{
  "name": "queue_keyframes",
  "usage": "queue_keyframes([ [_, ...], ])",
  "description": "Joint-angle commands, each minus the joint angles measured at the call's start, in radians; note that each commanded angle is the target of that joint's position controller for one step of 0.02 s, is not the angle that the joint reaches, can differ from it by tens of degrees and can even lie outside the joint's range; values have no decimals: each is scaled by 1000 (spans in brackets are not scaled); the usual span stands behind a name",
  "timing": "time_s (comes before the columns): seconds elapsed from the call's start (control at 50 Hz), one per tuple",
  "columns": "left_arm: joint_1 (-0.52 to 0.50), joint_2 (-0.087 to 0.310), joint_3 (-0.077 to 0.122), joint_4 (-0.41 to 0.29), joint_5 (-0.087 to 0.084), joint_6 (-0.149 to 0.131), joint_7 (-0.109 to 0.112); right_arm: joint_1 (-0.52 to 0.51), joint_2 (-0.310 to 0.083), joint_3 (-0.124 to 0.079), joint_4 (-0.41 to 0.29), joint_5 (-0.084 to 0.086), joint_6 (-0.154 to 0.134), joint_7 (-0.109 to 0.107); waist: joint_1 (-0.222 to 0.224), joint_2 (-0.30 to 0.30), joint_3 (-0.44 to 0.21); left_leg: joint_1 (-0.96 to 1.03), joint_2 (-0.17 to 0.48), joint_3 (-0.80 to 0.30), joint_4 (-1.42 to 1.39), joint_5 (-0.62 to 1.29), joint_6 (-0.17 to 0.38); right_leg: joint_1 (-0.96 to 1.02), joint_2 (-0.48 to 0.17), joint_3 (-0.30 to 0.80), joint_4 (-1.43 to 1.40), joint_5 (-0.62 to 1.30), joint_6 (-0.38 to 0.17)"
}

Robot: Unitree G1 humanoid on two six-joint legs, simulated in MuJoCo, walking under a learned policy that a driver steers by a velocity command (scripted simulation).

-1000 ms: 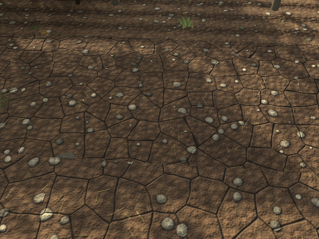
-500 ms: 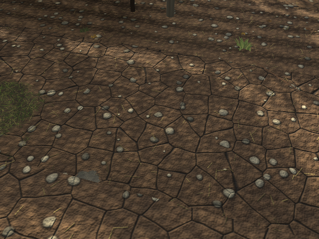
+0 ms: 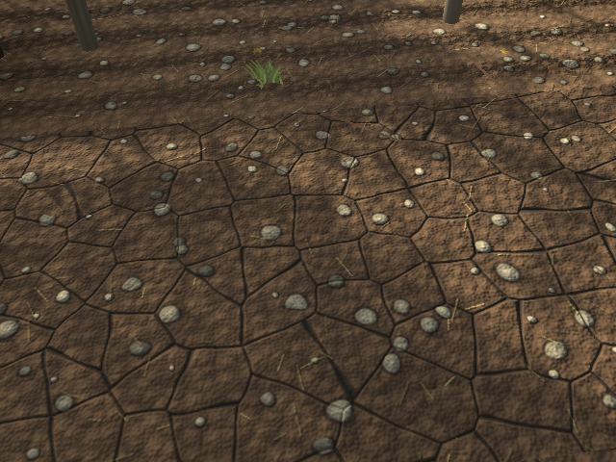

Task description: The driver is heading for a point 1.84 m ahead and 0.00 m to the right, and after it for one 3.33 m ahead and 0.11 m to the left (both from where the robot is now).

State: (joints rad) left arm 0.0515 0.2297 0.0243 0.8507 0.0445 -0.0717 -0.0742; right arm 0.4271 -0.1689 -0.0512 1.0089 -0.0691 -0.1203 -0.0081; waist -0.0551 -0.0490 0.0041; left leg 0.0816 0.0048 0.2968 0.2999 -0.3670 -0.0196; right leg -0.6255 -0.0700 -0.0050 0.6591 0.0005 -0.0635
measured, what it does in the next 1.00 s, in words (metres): walks ahead: right foot, then left foot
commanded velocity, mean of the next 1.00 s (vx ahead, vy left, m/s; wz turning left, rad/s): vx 0.05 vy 0.00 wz -0.23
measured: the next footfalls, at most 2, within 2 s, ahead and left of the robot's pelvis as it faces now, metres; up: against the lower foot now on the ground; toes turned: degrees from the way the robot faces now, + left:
right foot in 0.06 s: +0.21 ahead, -0.12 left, +0.00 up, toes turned -7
left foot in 0.52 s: +0.19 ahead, +0.12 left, +0.00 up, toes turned -9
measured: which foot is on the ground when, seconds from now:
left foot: down 0.00-0.08, up 0.10-0.50, down 0.52-1.00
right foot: up 0.00-0.04, down 0.06-1.00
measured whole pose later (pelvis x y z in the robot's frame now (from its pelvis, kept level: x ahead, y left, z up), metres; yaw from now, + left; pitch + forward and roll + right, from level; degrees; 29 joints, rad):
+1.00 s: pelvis +0.15 +0.01 +0.01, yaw -12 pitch +0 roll -1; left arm 0.18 0.26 0.06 0.92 0.00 -0.05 -0.06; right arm 0.08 -0.25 -0.04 0.88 0.00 -0.10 0.10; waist 0.03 0.01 0.05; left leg -0.18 0.02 0.04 0.49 -0.30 0.01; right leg -0.27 0.05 0.08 0.43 -0.16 0.00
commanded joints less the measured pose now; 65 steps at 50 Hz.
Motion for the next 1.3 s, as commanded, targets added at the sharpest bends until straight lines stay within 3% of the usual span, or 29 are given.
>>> queue_keyframes([
  [0.02,53,85,34,-38,0,-8,10,-55,-205,-64,-75,17,-7,-24,87,117,44,-32,281,-31,83,1039,151,122,45,-46,-52,-40,-11],
  [0.04,65,123,53,-40,-9,-21,20,-66,-215,-70,-87,20,-3,-23,103,99,14,-62,256,-17,168,1067,122,232,91,-74,-83,23,-41],
  [0.06,125,197,82,-31,-17,-42,41,-43,-197,-69,-99,29,2,-8,115,13,-81,-144,195,3,330,963,63,442,94,-38,-105,354,-112],
  [0.08,289,290,108,-22,2,-43,70,46,-83,-30,-141,0,-1,10,114,-165,-349,-423,87,-18,631,370,-51,896,-123,301,-107,726,-363],
  [0.1,472,290,101,11,17,-35,78,-81,-118,-30,-210,26,6,40,178,-124,-535,-594,-44,-171,903,-394,-70,1099,-306,628,-246,695,-471],
  [0.12,467,289,120,60,23,-62,82,-292,-130,-24,-274,48,16,60,221,0,-295,-767,1,-328,897,-403,-14,957,-277,575,-308,474,-363],
  [0.14,332,272,129,37,-14,-72,85,-314,-165,-35,-267,31,20,40,169,11,-106,-775,65,-344,873,-366,-1,722,-228,461,-350,320,-315],
  [0.16,211,199,106,13,-39,-65,84,-190,-224,-58,-224,3,28,11,72,-2,-97,-638,108,-354,817,-302,10,552,-159,392,-412,184,-287],
  [0.18,152,158,89,-8,-49,-60,81,-132,-178,-49,-210,-12,27,-6,22,-52,-63,-541,111,-353,766,-245,20,404,-129,365,-458,142,-277],
  [0.2,152,147,84,-22,-41,-52,71,-119,-118,-33,-203,-14,26,-17,2,-35,-47,-464,103,-350,757,-183,22,306,-128,352,-489,147,-266],
  [0.22,145,140,82,-29,-21,-50,63,-98,-97,-26,-188,-1,34,-15,-10,14,-80,-414,85,-336,767,-106,20,280,-115,320,-504,139,-244],
  [0.24,119,158,86,-48,-13,-54,53,-72,-84,-19,-172,17,44,-3,-19,30,-98,-390,76,-322,769,-38,8,252,-101,281,-503,134,-223],
  [0.26,89,178,92,-69,-11,-60,46,-77,-98,-21,-167,29,53,7,-16,32,-87,-385,71,-311,760,6,-10,216,-83,243,-497,130,-209],
  [0.32,120,177,89,-81,-28,-73,40,-141,-172,-38,-178,20,69,13,23,-7,-87,-422,91,-319,702,47,-77,233,-81,258,-475,-21,-185],
  [0.4,181,147,71,-75,-56,-78,27,-198,-170,-31,-165,16,78,-7,77,-16,-54,-484,121,-332,498,19,-98,342,-124,371,-431,-310,-179],
  [0.46,158,146,62,-82,-70,-60,11,-196,-172,-25,-153,32,70,-1,82,-14,-49,-424,86,-279,325,35,-81,355,-118,409,-401,-442,-170],
  [0.48,142,143,56,-82,-74,-50,5,-183,-170,-23,-147,43,64,6,65,0,-47,-376,74,-259,229,105,-66,343,-108,412,-385,-459,-165],
  [0.52,141,94,33,-61,-69,-35,-12,-187,-145,-7,-159,61,48,21,38,5,-63,-268,90,-274,105,226,-12,308,-74,427,-356,-435,-119],
  [0.54,172,47,15,-49,-65,-28,-21,-161,-142,5,-166,64,33,32,34,36,-103,-219,162,-341,86,255,73,306,-30,389,-318,-419,-66],
  [0.56,193,75,30,-68,-49,-27,-19,-214,-191,1,-155,64,18,63,100,154,-21,-349,195,-430,27,142,166,301,87,188,-287,-406,5],
  [0.58,169,133,49,-55,-30,-19,-8,-254,-212,-5,-163,68,11,85,110,100,-26,-408,165,-409,10,60,159,385,91,139,-255,-316,19],
  [0.6,160,132,49,-54,-29,-12,1,-278,-223,-10,-172,71,9,99,116,90,-38,-436,149,-384,13,63,135,445,90,128,-249,-257,21],
  [0.64,170,116,48,-37,-42,-1,10,-298,-180,3,-175,76,3,115,118,86,-15,-436,137,-370,19,78,99,458,78,121,-266,-195,30],
  [0.68,155,111,49,-32,-53,3,6,-264,-195,-5,-167,72,2,116,92,74,-9,-392,121,-343,47,109,91,423,75,131,-268,-165,16],
  [0.72,142,114,54,-26,-50,3,8,-250,-197,-9,-162,65,3,113,77,77,-10,-346,122,-343,60,145,104,395,80,120,-270,-133,18],
  [0.82,124,111,55,-8,-49,6,18,-282,-180,-9,-168,73,7,113,68,81,-22,-271,112,-332,90,240,104,369,82,106,-271,-73,33],
  [0.94,114,134,58,15,-47,5,20,-315,-202,-19,-170,70,13,110,58,75,-44,-204,91,-312,122,333,91,356,79,104,-273,-28,35],
  [1.3,74,164,53,65,-44,9,17,-332,-247,-26,-125,64,24,100,67,61,-29,-234,59,-309,91,271,72,440,68,98,-272,-31,34],
])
